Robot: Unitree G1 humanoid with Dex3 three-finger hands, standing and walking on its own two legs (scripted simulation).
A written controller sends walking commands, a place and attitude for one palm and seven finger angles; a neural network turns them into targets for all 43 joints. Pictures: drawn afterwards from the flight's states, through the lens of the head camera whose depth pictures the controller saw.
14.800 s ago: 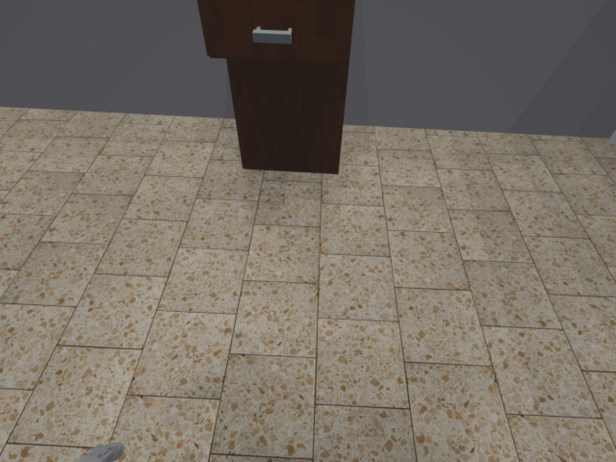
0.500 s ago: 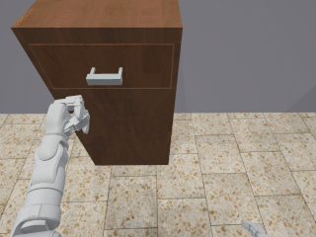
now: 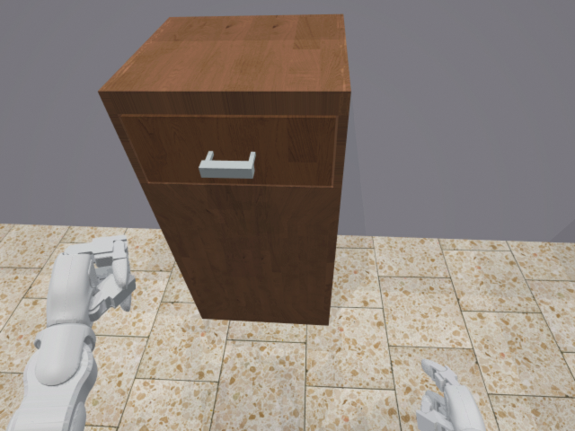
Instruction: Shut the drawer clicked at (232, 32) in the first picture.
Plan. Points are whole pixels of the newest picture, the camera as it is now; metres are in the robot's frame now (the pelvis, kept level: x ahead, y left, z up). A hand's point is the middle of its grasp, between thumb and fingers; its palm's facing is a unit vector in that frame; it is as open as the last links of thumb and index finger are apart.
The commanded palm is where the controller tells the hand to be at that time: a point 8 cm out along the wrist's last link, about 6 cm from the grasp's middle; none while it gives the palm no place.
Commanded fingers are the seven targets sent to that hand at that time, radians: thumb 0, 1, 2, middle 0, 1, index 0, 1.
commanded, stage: draw the hand back to the body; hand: left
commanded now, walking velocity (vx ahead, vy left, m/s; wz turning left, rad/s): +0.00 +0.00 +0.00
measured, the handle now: (229, 162) +0.62 +0.20 +0.02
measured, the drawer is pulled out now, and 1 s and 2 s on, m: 0.00 0.00 0.00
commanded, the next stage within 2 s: step back with the hand held close in 0.44 s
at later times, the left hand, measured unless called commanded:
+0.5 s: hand (69, 326) +0.18 +0.25 +0.15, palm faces +0.40 -0.83 -0.39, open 3.2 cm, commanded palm +0.13 +0.28 +0.17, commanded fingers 0.00 0.90 0.90 -1.40 -1.60 -1.40 -1.60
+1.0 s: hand (49, 337) +0.17 +0.26 +0.15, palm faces +0.28 -0.81 -0.52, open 3.2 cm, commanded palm +0.11 +0.30 +0.17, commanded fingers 0.00 0.90 0.90 -1.40 -1.60 -1.40 -1.60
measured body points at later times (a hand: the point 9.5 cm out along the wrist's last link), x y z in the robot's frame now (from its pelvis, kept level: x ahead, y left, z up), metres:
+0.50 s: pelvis +0.00 +0.00 +0.00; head -0.01 -0.02 +0.45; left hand +0.15 +0.29 +0.17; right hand +0.20 -0.21 -0.09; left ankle +0.01 +0.10 -0.74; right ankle -0.03 -0.09 -0.74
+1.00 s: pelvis -0.02 +0.02 +0.00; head +0.00 +0.01 +0.45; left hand +0.15 +0.30 +0.18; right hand +0.15 -0.23 -0.09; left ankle +0.01 +0.10 -0.74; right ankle -0.03 -0.09 -0.74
